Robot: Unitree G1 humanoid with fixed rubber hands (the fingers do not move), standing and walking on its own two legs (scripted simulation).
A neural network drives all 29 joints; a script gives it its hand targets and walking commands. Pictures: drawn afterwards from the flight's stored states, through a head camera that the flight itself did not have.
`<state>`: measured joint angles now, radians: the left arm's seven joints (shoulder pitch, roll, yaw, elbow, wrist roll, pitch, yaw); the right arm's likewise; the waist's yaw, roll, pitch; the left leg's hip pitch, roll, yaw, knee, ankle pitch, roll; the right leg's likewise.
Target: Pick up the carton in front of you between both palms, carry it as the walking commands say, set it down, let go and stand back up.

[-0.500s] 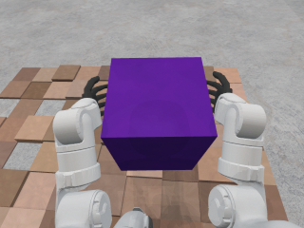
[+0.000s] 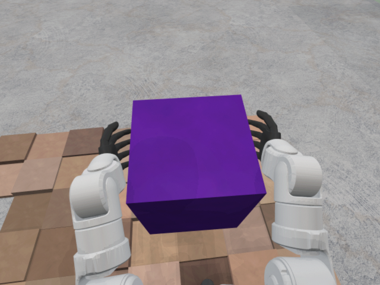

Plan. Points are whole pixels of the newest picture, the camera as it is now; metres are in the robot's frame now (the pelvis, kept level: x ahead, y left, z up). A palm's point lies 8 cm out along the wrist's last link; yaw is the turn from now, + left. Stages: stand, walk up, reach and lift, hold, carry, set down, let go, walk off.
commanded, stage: carry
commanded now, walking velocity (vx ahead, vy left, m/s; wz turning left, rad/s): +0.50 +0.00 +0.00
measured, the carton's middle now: (190, 171) +0.34 -0.02 +0.05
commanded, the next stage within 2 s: none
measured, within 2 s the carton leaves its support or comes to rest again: neither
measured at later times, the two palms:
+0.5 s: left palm (124, 65) +0.70 +0.14 +0.10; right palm (224, 59) +0.70 -0.16 +0.09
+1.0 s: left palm out of the picture +1.02 +0.15 +0.20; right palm out of the picture +1.06 -0.14 +0.19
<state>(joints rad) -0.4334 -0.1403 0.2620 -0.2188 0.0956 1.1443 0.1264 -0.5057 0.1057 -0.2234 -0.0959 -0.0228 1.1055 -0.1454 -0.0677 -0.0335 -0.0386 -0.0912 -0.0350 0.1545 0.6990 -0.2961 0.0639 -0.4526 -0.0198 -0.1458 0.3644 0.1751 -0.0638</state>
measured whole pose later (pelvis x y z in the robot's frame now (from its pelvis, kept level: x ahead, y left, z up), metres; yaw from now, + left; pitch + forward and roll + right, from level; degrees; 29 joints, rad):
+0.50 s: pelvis +0.37 +0.00 -0.03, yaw +0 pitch +5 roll +3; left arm -0.39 -0.09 0.22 -0.30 0.00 1.15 0.15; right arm -0.43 0.14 -0.18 -0.25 -0.05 1.13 -0.16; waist -0.03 -0.03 -0.03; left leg -0.52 -0.06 0.16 0.52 -0.44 0.07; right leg -0.15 -0.03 -0.07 0.93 -0.38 -0.02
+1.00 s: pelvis +0.69 -0.04 +0.03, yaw +2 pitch +6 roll +2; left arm -0.67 -0.04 0.23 -0.02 -0.02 1.25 0.20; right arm -0.66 0.07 -0.31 -0.06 -0.07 1.26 -0.14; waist 0.12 -0.03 -0.10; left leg -0.65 0.00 0.07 0.95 -0.29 0.05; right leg -0.18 -0.01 -0.09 0.45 -0.37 -0.05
